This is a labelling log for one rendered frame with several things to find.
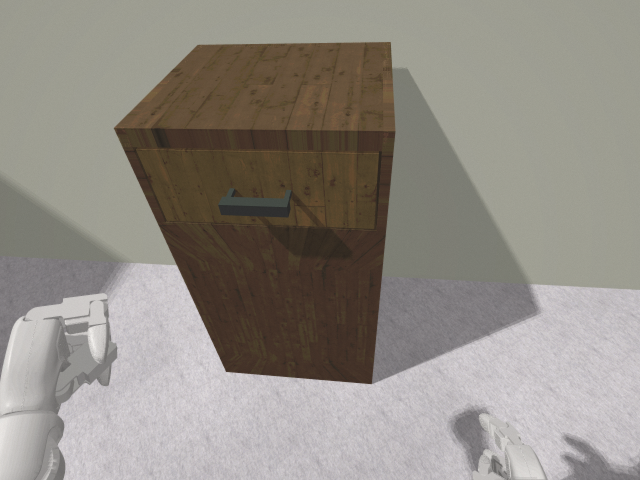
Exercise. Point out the robot left forearm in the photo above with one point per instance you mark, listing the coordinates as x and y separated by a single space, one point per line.
28 446

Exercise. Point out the cabinet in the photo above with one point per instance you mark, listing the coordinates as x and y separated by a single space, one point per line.
278 300

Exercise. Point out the robot left hand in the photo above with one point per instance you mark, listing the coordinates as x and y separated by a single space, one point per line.
38 348

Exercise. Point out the drawer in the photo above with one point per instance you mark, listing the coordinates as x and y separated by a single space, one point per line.
329 188

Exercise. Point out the robot right hand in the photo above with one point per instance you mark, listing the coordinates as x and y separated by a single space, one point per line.
520 462

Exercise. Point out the handle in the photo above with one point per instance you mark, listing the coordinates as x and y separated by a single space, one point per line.
246 206

